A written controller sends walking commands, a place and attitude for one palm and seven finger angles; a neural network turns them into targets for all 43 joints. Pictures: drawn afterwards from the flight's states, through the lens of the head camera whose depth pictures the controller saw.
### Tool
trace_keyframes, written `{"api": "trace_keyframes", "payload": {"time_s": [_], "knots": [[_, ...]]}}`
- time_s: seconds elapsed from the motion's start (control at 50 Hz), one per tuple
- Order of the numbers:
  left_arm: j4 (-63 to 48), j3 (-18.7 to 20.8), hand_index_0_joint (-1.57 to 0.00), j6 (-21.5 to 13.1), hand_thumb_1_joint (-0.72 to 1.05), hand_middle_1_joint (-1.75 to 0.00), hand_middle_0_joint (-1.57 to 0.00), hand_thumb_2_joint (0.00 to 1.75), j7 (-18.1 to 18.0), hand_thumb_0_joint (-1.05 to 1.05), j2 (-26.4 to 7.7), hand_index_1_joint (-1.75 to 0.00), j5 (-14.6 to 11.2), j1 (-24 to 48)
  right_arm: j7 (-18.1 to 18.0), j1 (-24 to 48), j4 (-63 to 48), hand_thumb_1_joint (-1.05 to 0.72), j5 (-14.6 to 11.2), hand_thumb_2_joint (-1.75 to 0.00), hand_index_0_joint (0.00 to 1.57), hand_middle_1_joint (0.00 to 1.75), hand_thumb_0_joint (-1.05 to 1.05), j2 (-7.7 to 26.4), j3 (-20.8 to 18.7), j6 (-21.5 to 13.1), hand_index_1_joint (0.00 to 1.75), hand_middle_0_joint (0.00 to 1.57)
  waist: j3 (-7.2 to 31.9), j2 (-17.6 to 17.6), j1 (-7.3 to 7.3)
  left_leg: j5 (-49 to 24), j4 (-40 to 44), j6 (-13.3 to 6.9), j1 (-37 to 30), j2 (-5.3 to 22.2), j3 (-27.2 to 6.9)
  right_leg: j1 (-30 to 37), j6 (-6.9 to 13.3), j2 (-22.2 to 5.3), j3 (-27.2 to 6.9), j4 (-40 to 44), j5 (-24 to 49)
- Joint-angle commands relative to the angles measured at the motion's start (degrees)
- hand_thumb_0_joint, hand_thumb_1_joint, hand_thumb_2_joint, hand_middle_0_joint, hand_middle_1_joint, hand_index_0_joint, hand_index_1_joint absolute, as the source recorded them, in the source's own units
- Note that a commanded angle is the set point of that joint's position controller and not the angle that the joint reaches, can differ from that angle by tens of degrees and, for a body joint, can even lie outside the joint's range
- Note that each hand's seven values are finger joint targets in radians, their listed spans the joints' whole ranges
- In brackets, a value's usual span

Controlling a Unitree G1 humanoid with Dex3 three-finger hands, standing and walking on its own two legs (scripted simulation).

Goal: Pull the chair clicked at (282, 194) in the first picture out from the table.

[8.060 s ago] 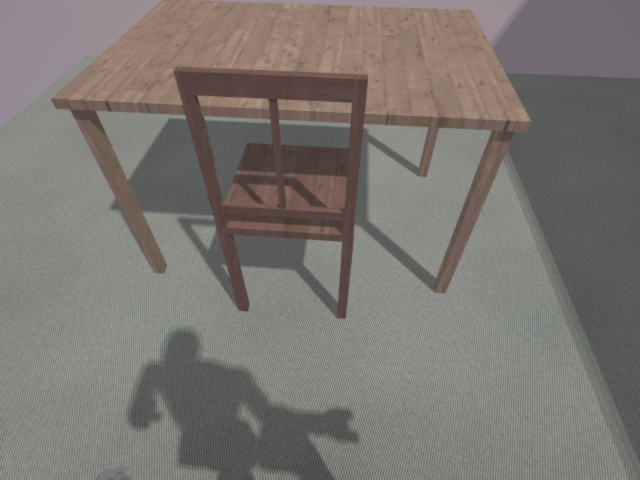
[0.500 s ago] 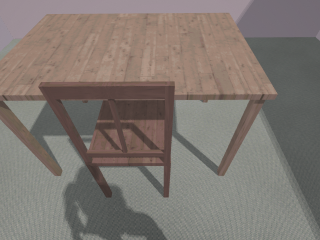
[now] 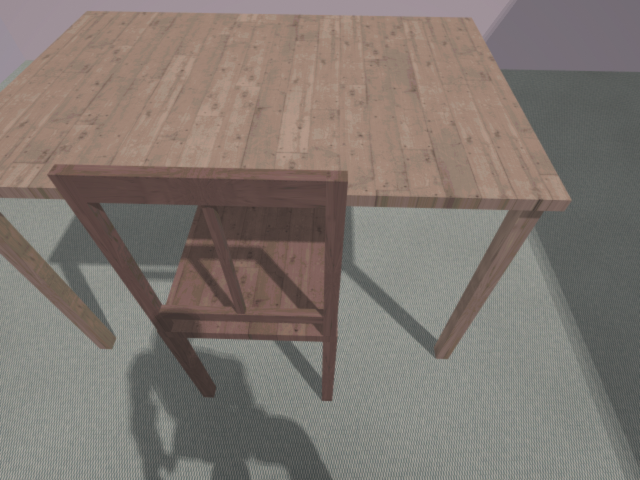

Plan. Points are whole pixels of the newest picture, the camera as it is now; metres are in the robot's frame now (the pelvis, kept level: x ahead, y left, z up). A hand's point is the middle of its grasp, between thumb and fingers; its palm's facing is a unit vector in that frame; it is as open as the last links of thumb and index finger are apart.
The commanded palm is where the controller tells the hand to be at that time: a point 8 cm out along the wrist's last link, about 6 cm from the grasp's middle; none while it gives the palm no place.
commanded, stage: come to a stop and stand still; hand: left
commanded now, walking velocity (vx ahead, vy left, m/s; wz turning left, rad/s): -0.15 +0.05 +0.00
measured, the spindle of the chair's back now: (227, 265) +0.45 +0.19 -0.07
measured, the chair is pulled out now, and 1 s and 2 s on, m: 0.00 0.00 0.00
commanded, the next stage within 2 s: look again from close up in 1.08 s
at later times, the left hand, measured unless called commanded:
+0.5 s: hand out of the picture +0.06 +0.17 -0.16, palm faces -0.01 -0.97 -0.25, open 7.4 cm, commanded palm none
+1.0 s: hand out of the picture +0.00 +0.16 -0.16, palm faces +0.00 -0.98 -0.21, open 7.3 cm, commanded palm none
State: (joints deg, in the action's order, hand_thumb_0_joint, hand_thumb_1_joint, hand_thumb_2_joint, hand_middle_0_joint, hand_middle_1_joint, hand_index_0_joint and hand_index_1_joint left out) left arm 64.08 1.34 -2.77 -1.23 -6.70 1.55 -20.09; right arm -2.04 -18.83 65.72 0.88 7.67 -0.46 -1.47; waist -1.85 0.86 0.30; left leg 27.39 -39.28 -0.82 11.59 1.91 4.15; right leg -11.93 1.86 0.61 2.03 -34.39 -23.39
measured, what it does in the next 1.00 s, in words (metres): stands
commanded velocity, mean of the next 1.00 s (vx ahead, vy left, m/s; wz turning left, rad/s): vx -0.04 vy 0.01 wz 0.00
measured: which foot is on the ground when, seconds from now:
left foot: down 0.00-1.00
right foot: down 0.00-1.00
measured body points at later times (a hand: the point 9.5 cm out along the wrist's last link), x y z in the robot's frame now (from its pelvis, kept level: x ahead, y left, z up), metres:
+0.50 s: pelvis +0.02 -0.02 +0.01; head +0.06 -0.03 +0.46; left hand +0.06 +0.22 -0.14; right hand +0.04 -0.24 -0.16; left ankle -0.03 +0.10 -0.73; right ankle +0.01 -0.12 -0.73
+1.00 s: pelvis -0.01 -0.01 +0.02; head +0.01 -0.02 +0.47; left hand +0.00 +0.21 -0.14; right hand -0.04 -0.22 -0.15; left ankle -0.03 +0.10 -0.73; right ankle +0.01 -0.12 -0.73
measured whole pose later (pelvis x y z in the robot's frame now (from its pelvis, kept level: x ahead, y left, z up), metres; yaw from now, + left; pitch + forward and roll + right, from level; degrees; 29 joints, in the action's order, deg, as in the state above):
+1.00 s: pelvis -0.01 -0.01 +0.02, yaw -1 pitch -1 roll +1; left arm 62.5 0.3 -0.3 -1.6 -9.0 0.9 -15.3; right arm -1.4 -17.9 65.4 0.6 6.8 0.2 -0.5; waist -2.6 0.2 0.0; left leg 14.3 -22.1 0.1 6.8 1.1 5.4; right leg -12.8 0.7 -0.7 1.4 -24.7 -11.1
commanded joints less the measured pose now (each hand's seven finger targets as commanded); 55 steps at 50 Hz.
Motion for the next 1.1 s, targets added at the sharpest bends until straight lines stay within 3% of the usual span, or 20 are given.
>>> {"api": "trace_keyframes", "payload": {"time_s": [0.0,0.02,0.04,0.06,0.08,0.1,0.14,0.2,0.22,0.26,0.28,0.36,0.42,0.48,0.56,0.72,0.96,1.08], "knots": [[0.04,1.21,-0.2,0.33,0.9,-0.3,-0.2,0.9,-1.7,0.0,-7.18,-0.3,-0.02,-6.47,-0.34,0.28,-3.76,-0.9,-0.77,-0.9,0.2,0.3,0.0,0.99,0.17,-1.51,0.3,0.2,-0.95,-6.83,0.04,-1.7,8.03,0.19,7.21,0.19,-0.96,9.36,9.16,-13.84,-13.41,5.24,59.14],[-1.27,1.04,-0.2,0.6,0.9,-0.3,-0.2,0.9,-1.79,0.0,-6.64,-0.3,-0.72,-2.82,-0.43,-5.15,-1.26,-0.9,-0.78,-0.9,0.2,0.3,0.0,0.84,-0.05,-1.69,0.3,0.2,0.55,-5.05,-2.66,-17.36,17.15,0.16,-2.52,-0.26,-0.4,5.09,5.91,-9.99,-8.59,0.16,56.44],[-2.46,0.73,-0.2,0.68,0.9,-0.3,-0.2,0.9,-1.8,0.0,-5.27,-0.3,-1.31,-1.66,-0.93,-9.38,0.18,-0.9,-0.23,-0.9,0.2,0.3,0.0,3.95,-0.48,-2.24,0.3,0.2,3.16,1.96,-3.69,-42.1,16.6,-1.71,-11.01,5.11,-5.22,-0.7,2.03,-4.91,-4.28,-6.48,44.1],[-3.04,0.21,-0.2,0.7,0.9,-0.3,-0.2,0.9,-1.96,0.0,-3.82,-0.3,-2.0,-1.31,-1.46,-10.99,0.57,-0.9,-0.14,-0.9,0.2,0.3,0.0,6.62,-0.62,-2.22,0.3,0.2,5.33,10.81,-3.32,-69.0,14.71,-6.09,-15.61,13.39,-12.04,-5.9,-0.69,-1.92,-0.89,-9.24,13.52],[-2.89,0.26,-0.2,1.36,0.9,-0.3,-0.2,0.9,-2.43,0.0,-3.37,-0.3,-1.71,-2.14,-1.27,-7.68,0.13,-0.9,-0.23,-0.9,0.2,0.3,0.0,5.99,-0.31,-1.39,0.3,0.2,4.31,11.03,-1.29,-74.81,16.28,-9.23,-13.19,16.84,-11.51,-6.28,-1.27,-2.17,-2.32,-10.45,-7.28],[-2.68,0.31,-0.2,2.24,0.9,-0.3,-0.2,0.9,-2.47,0.0,-3.9,-0.3,-1.17,-0.86,-1.37,-4.8,-0.4,-0.9,-0.13,-0.9,0.2,0.3,0.0,5.96,-0.05,-1.07,0.3,0.2,-0.39,12.63,-0.94,-76.34,16.62,-9.3,-11.01,16.09,-10.73,-7.49,-1.59,-3.01,-2.6,-10.82,-9.0],[-2.71,0.1,-0.2,2.69,0.9,-0.3,-0.2,0.9,-2.2,0.0,-3.72,-0.3,-0.84,-0.69,-1.42,-2.23,-1.72,-0.9,-0.1,-0.9,0.2,0.3,0.0,5.35,-0.02,-0.59,0.3,0.2,-5.16,8.95,-0.11,-71.49,16.77,-8.4,-7.35,14.07,-8.78,-7.4,-1.5,-4.02,-1.58,-6.42,-5.8],[-2.18,0.53,-0.2,2.77,0.9,-0.3,-0.2,0.9,-1.64,0.0,-3.66,-0.3,-0.81,-1.98,-1.6,-0.44,-3.04,-0.9,-0.26,-0.9,0.2,0.3,0.0,6.69,-0.79,-0.02,0.3,0.2,-2.54,4.39,0.6,-63.47,14.51,-5.43,-9.31,10.89,-6.6,-4.55,-1.84,-3.61,0.16,3.1,8.29],[-2.23,0.64,-0.2,2.66,0.9,-0.3,-0.2,0.9,-1.52,0.0,-4.22,-0.3,-0.77,-2.52,-1.59,0.2,-3.61,-0.9,-0.35,-0.9,0.2,0.3,0.0,6.74,-1.15,0.04,0.3,0.2,-2.18,2.38,0.81,-58.83,13.94,-4.48,-8.62,9.87,-6.11,-3.18,-1.6,-3.59,-0.54,5.32,14.6],[-2.91,1.02,-0.2,2.37,0.9,-0.3,-0.2,0.9,-1.46,0.0,-6.28,-0.3,-0.57,-2.22,-1.48,0.49,-4.69,-0.9,-0.44,-0.9,0.2,0.3,0.0,6.38,-1.66,0.31,0.3,0.2,-0.1,-0.89,0.32,-43.72,12.72,-1.99,-5.04,6.18,-4.19,-0.08,-0.24,-6.48,-5.15,4.63,34.22],[-3.14,0.88,-0.2,2.42,0.9,-0.3,-0.2,0.9,-1.34,0.0,-7.1,-0.3,-0.63,-1.3,-1.31,0.44,-4.8,-0.9,-0.42,-0.9,0.2,0.3,0.0,5.85,-1.8,0.53,0.3,0.2,0.0,-0.9,-0.15,-36.01,13.52,-1.38,-3.67,5.1,-3.52,0.33,0.38,-8.03,-5.87,4.19,37.34],[-4.37,0.96,-0.2,1.98,0.9,-0.3,-0.2,0.9,-1.58,0.0,-8.63,-0.3,-0.59,0.56,-0.85,-0.23,-4.74,-0.9,-0.4,-0.9,0.2,0.3,0.0,4.88,-1.95,1.16,0.3,0.2,3.19,-6.43,-0.49,-28.18,11.6,0.11,-3.63,3.04,-2.08,2.5,2.23,-10.13,-8.13,4.29,46.16],[-5.27,1.0,-0.2,1.81,0.9,-0.3,-0.2,0.9,-1.72,0.0,-9.42,-0.3,-0.71,1.92,-0.53,-0.41,-4.72,-0.9,-0.44,-0.9,0.2,0.3,0.0,4.75,-1.84,1.14,0.3,0.2,6.08,-5.88,-0.42,-25.82,12.35,0.52,-4.34,2.64,-1.53,4.57,2.75,-10.75,-8.7,5.16,45.75],[-6.13,1.14,-0.2,2.09,0.9,-0.3,-0.2,0.9,-1.75,0.0,-10.09,-0.3,-0.66,3.9,-0.27,0.34,-4.91,-0.9,-0.28,-0.9,0.2,0.3,0.0,5.02,-1.66,1.37,0.3,0.2,4.51,-5.05,-0.24,-25.0,13.43,0.73,-4.3,2.98,-1.78,2.58,2.47,-10.35,-8.73,5.97,39.43],[-6.75,0.83,-0.2,2.28,0.9,-0.3,-0.2,0.9,-1.49,0.0,-9.91,-0.3,-0.69,5.94,0.14,0.74,-4.69,-0.9,-0.17,-0.9,0.2,0.3,0.0,4.76,-1.15,1.38,0.3,0.2,0.79,-3.52,-0.17,-19.77,16.32,0.52,-3.09,3.11,-2.49,-0.26,1.48,-9.0,-8.43,9.77,25.77],[-5.75,0.33,-0.2,2.05,0.9,-0.3,-0.2,0.9,-1.02,0.0,-8.55,-0.3,-0.84,5.4,0.4,-0.08,-3.17,-0.9,-0.01,-0.9,0.2,0.3,0.0,4.42,-0.51,0.68,0.3,0.2,-2.59,-0.87,0.18,-16.5,20.85,0.05,-1.99,3.95,-3.59,-1.12,0.5,-6.47,-6.92,13.47,15.22],[-3.58,-0.16,-0.2,1.66,0.9,-0.3,-0.2,0.9,-0.83,0.0,-7.21,-0.3,-0.87,2.11,0.49,-2.99,-1.64,-0.9,-0.2,-0.9,0.2,0.3,0.0,3.96,0.01,0.24,0.3,0.2,-3.59,-1.74,-0.03,-12.19,22.93,-0.22,-0.64,3.63,-3.96,-1.56,0.16,-5.94,-6.47,15.61,10.05],[-2.32,-0.42,-0.2,1.17,0.9,-0.3,-0.2,0.9,-0.9,0.0,-6.37,-0.3,-0.87,-0.16,0.35,-4.34,-0.85,-0.9,-0.32,-0.9,0.2,0.3,0.0,3.26,0.13,-0.11,0.3,0.2,-2.05,-2.22,-0.23,-14.74,22.25,-0.32,-1.85,3.68,-3.69,-0.81,0.25,-5.94,-6.36,14.99,13.56]]}}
